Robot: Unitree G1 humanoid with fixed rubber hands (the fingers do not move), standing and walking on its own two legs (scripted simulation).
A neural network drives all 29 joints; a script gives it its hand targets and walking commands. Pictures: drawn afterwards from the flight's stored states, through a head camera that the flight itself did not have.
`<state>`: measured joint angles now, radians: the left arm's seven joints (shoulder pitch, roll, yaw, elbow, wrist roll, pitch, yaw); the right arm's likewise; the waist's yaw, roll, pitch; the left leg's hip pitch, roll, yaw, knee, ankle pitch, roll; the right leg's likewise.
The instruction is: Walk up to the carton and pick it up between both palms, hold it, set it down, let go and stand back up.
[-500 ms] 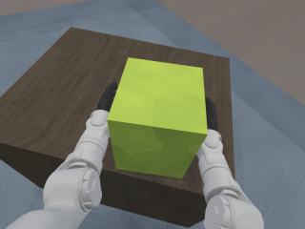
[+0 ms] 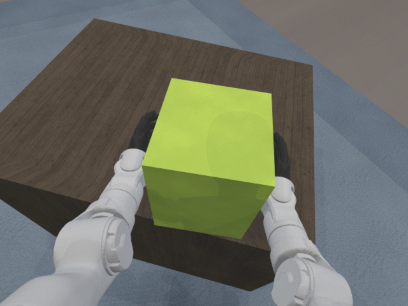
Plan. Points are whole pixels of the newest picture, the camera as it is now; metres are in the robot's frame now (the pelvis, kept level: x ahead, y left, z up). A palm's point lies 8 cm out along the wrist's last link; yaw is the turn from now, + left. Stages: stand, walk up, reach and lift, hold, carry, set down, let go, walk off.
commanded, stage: set down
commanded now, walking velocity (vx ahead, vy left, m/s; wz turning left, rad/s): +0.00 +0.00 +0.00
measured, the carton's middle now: (208, 164) +0.39 -0.02 +0.01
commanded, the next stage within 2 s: none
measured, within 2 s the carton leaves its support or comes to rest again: rests again in 0.14 s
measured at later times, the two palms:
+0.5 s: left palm (140, 151) +0.42 +0.13 +0.02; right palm (276, 175) +0.37 -0.16 +0.01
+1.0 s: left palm (113, 127) +0.44 +0.18 +0.07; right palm (306, 153) +0.39 -0.21 +0.07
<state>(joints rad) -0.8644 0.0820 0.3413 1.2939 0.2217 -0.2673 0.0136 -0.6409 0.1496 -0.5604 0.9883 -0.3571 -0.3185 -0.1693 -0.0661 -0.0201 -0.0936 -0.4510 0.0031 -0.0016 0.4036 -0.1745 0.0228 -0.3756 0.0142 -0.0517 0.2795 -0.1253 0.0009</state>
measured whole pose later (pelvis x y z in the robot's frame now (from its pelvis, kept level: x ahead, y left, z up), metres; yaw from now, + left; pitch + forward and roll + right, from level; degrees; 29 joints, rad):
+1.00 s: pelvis -0.02 +0.01 -0.02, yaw -1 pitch +17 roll -3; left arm -1.03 0.33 -0.12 1.40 -0.30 -0.19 0.02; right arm -0.87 -0.16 -0.10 1.15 0.25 -0.12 -0.18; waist -0.10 0.01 -0.20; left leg -0.69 0.02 0.02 0.62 -0.24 0.03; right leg -0.62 0.02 -0.05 0.50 -0.18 0.01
